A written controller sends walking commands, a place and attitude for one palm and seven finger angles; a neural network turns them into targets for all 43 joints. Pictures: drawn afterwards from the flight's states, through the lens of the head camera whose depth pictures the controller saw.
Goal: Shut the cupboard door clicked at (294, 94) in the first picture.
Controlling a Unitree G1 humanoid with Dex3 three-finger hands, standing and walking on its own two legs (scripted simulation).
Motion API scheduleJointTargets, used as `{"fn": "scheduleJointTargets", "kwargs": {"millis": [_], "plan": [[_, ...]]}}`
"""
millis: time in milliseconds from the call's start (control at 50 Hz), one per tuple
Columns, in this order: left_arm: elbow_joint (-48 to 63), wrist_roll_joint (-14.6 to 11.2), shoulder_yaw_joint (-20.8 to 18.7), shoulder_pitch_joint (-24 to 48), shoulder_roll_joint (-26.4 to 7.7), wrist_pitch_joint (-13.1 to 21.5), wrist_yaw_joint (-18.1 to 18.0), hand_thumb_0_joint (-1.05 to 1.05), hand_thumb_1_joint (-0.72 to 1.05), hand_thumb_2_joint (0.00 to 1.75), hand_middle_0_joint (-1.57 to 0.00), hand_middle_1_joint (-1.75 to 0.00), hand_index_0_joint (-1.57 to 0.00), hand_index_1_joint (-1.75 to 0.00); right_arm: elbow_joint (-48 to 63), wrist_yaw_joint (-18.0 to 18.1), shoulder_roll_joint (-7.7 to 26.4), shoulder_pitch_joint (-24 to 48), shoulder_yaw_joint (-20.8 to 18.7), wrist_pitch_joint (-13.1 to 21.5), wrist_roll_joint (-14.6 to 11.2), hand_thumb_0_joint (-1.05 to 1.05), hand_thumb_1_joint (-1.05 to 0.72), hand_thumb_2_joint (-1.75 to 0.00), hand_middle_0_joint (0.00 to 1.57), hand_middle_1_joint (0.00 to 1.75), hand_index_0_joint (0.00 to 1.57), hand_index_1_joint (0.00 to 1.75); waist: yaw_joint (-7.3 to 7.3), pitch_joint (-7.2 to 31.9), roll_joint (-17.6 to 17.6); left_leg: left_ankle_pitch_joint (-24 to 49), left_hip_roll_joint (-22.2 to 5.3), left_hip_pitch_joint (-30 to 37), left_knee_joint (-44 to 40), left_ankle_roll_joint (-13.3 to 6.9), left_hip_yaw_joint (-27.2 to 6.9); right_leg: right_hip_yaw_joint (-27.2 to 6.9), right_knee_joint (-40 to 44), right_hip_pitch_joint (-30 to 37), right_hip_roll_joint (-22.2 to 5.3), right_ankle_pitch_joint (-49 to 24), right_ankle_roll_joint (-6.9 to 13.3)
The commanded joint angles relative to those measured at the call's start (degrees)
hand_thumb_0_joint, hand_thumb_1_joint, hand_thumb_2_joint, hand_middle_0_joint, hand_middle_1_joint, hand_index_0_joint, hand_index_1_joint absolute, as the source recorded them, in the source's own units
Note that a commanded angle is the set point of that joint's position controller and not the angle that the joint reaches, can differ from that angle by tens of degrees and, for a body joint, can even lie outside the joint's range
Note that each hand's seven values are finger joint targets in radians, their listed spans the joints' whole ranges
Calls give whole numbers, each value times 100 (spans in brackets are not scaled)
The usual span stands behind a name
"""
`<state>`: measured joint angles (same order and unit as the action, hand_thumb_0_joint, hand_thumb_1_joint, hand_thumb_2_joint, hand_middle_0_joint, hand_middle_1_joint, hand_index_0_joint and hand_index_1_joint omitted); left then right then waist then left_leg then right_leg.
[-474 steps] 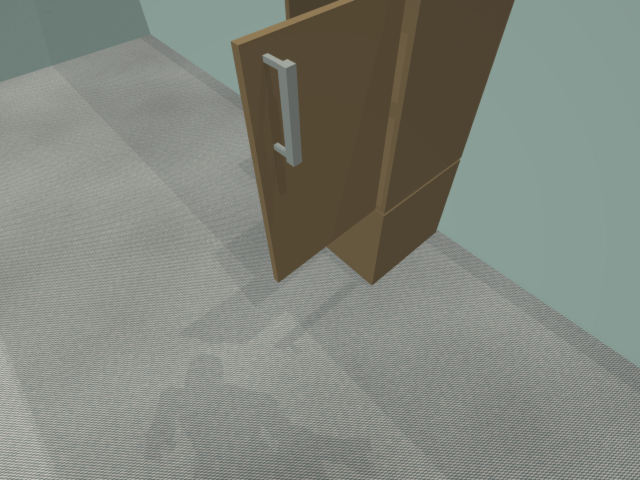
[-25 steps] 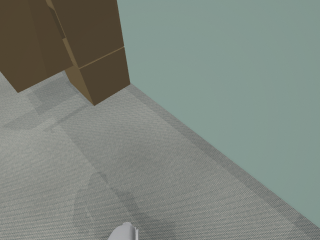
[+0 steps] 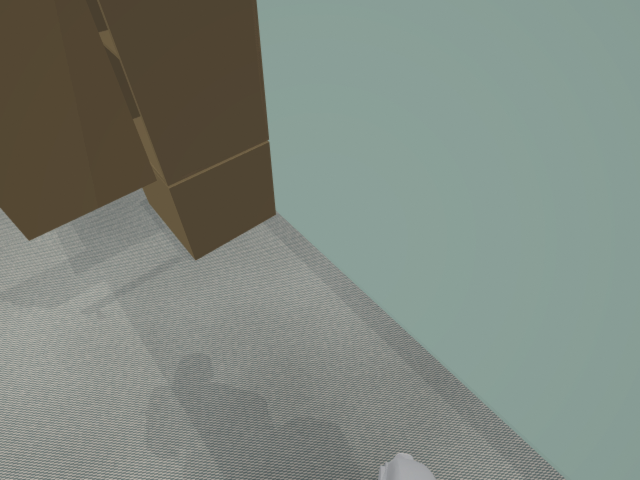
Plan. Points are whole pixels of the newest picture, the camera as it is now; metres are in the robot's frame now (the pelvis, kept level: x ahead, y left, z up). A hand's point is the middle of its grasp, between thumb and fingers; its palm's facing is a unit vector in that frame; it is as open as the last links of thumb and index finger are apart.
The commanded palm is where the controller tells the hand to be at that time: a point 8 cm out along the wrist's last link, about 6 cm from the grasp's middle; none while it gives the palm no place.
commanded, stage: walk to a spot facing it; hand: left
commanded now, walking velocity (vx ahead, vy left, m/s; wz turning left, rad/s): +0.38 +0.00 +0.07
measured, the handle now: out of the picture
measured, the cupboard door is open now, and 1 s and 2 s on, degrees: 92 92 92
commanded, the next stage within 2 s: turn to face it in 0.36 s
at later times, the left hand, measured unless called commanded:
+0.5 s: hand (216, 433) +0.22 +0.17 -0.19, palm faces +0.21 -0.96 -0.20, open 7.1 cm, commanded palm none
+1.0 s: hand (190, 315) +0.41 +0.26 -0.17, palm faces +0.40 -0.89 -0.22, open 7.4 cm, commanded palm none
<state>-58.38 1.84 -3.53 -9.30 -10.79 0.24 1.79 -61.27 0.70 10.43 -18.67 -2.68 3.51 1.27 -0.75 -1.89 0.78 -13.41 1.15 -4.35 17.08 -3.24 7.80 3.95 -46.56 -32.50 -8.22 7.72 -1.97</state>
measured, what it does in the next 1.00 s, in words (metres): walks ahead, turning left: right foot, then left foot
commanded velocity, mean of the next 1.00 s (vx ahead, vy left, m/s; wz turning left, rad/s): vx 0.12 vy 0.00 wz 0.51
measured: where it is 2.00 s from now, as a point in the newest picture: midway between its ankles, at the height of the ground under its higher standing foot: (301, 390)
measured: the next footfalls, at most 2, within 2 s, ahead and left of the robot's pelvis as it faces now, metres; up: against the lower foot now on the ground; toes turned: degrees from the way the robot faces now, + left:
right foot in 0.16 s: +0.20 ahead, -0.16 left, +0.00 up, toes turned -7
left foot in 0.56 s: +0.40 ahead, +0.11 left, +0.00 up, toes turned +20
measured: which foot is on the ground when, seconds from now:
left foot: down 0.00-0.14, up 0.16-0.54, down 0.56-1.00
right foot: up 0.00-0.14, down 0.16-0.56, up 0.58-1.00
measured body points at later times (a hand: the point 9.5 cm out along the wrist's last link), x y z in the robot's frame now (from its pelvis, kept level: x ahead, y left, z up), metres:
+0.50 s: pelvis +0.24 -0.02 -0.01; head +0.28 +0.00 +0.44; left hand +0.21 +0.22 -0.17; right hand +0.36 -0.25 -0.15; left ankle +0.34 +0.10 -0.72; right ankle +0.16 -0.15 -0.75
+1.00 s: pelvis +0.38 +0.03 -0.01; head +0.41 +0.06 +0.44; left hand +0.39 +0.30 -0.15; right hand +0.52 -0.17 -0.15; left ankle +0.37 +0.10 -0.75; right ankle +0.46 -0.13 -0.69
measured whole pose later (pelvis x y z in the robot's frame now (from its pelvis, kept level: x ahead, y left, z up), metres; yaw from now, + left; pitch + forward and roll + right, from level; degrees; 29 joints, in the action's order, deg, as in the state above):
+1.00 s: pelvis +0.38 +0.03 -0.01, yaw +24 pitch +3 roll -2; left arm -51.7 1.2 -3.4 -6.1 -12.8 -2.5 -0.6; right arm -54.5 0.0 9.9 -12.4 -2.4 -1.0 1.2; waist -1.7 -3.1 -0.1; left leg -11.6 4.1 -17.3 26.7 -4.9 -3.0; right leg -1.0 -53.1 -29.0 -3.7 20.4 -5.6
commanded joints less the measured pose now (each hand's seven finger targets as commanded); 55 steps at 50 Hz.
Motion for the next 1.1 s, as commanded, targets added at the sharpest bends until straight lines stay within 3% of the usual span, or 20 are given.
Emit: {"fn": "scheduleJointTargets", "kwargs": {"millis": [0,60,80,100,120,140,200,260,440,480,500,520,540,560,620,680,800,920,1020,1080], "plan": [[554,-38,1,688,-274,163,49,0,90,90,-20,-30,-20,-30,82,-5,679,-581,-124,104,53,0,-90,-90,20,30,20,30,-170,-411,-573,788,-1660,-124,-769,-621,-895,118,749,191,105,-12,40],[560,-35,-9,605,-361,222,55,0,90,90,-20,-30,-20,-30,-19,9,760,-689,-113,68,82,0,-90,-90,20,30,20,30,-70,-218,-503,1510,-1560,-1,-86,-497,-787,337,1392,1068,382,201,174],[412,-27,-51,93,-489,267,41,0,90,90,-20,-30,-20,-30,-33,9,747,-659,-101,55,58,0,-90,-90,20,30,20,30,184,11,-319,1904,-1372,-187,626,-361,-646,399,1729,1946,515,110,249],[130,-5,-149,-815,-802,338,-7,0,90,90,-20,-30,-20,-30,-19,-24,632,-598,-86,70,-4,0,-90,-90,20,30,20,30,585,456,166,1887,-1041,-1117,1844,-163,-455,-138,1835,3570,216,190,455],[-177,29,-320,-1863,-1358,393,-75,0,90,90,-20,-30,-20,-30,109,-59,400,-690,-54,98,-77,0,-90,-90,20,30,20,30,895,1214,1378,93,-281,-2569,3682,138,69,-1960,2293,5196,-1327,184,983],[-207,-90,-307,-2064,-1593,353,-102,0,90,90,-20,-30,-20,-30,284,-59,444,-394,-58,69,-91,0,-90,-90,20,30,20,30,896,1150,1329,-2069,-140,-3280,5168,195,-354,-2917,2923,4995,-2075,70,1393],[99,-104,-106,-810,-701,386,-215,0,90,90,-20,-30,-20,-30,286,-73,280,135,-113,-66,-24,0,-90,-90,20,30,20,30,292,157,718,-688,-922,-3291,5338,264,-969,-1290,3288,2978,-1525,-17,956],[65,-77,-1,-640,-427,518,-214,0,90,90,-20,-30,-20,-30,171,-155,17,-90,-71,-235,4,0,-90,-90,20,30,20,30,-12,82,775,-272,-906,-2865,4385,446,-668,-135,3496,2450,-1175,-837,793],[-78,-48,-85,-886,-846,481,-222,0,90,90,-20,-30,-20,-30,841,-379,124,1162,-50,-247,9,0,-90,-90,20,30,20,30,117,-106,727,59,-535,-2598,2232,300,14,764,2907,3171,-1216,-2259,618],[-16,-84,-120,-773,-1046,447,-218,0,90,90,-20,-30,-20,-30,814,-323,347,798,-70,-243,35,0,-90,-90,20,30,20,30,-180,148,664,105,-149,-1707,1833,179,331,1046,1943,3101,-1151,-3611,487],[37,-97,-136,-709,-1112,405,-216,0,90,90,-20,-30,-20,-30,686,-303,594,199,-130,-253,70,0,-90,-90,20,30,20,30,-487,495,351,502,-76,-626,1454,101,252,1160,856,2635,-1055,-3380,306],[227,-141,-139,-745,-1002,348,-169,0,90,90,-20,-30,-20,-30,598,-228,1209,-525,-271,-234,131,0,-90,-90,20,30,20,30,-787,1169,-642,1572,-998,678,1311,-322,-1036,1311,-790,1560,-519,-1537,-17],[518,-213,-58,-676,-669,322,-131,0,90,90,-20,-30,-20,-30,582,-136,1881,-885,-400,-218,98,0,-90,-90,20,30,20,30,-837,1573,-1879,3291,-2593,1449,738,-1213,-3371,848,-2656,38,359,2795,-265],[709,-157,-65,-406,-809,253,-202,0,90,90,-20,-30,-20,-30,615,-96,2041,-731,-396,-256,-4,0,-90,-90,20,30,20,30,-746,1543,-853,2513,-2850,849,509,-1335,-3525,-39,-3282,37,303,2863,-125],[553,-88,-89,-373,-634,99,-196,0,90,90,-20,-30,-20,-30,1061,12,1371,584,-235,-201,2,0,-90,-90,20,30,20,30,-138,526,-767,1100,-2012,-874,0,-752,-2538,-439,-3084,-203,-46,1595,-202],[430,-62,-133,-802,-592,-57,-172,0,90,90,-20,-30,-20,-30,1143,11,1222,873,-168,-165,-6,0,-90,-90,20,30,20,30,134,630,-761,1727,-1520,-1034,20,-486,-1771,-399,-2430,193,42,1109,-283],[756,-36,-156,-376,-686,-145,-216,0,90,90,-20,-30,-20,-30,1133,-21,1271,694,-262,-270,-24,0,-90,-90,20,30,20,30,57,670,-588,1050,-1391,-660,-62,-518,-2241,-499,-1776,-166,180,891,-413],[1097,-84,-99,349,-656,-118,-262,0,90,90,-20,-30,-20,-30,997,-3,1204,347,-337,-341,21,0,-90,-90,20,30,20,30,-128,605,-668,2179,-1359,-248,350,-701,-2608,-516,-706,8,384,1330,-394],[1219,-126,-71,391,-646,-94,-311,0,90,90,-20,-30,-20,-30,1003,15,1210,347,-404,-427,32,0,-90,-90,20,30,20,30,-111,564,-955,2861,-1216,-604,681,-629,-2905,-411,429,1005,706,1528,-241],[1112,-151,-117,-144,-785,-7,-358,0,90,90,-20,-30,-20,-30,1075,6,1102,601,-385,-449,-41,0,-90,-90,20,30,20,30,184,759,-711,2428,-874,-1248,1153,-265,-2807,-471,2147,2504,660,408,-108]]}}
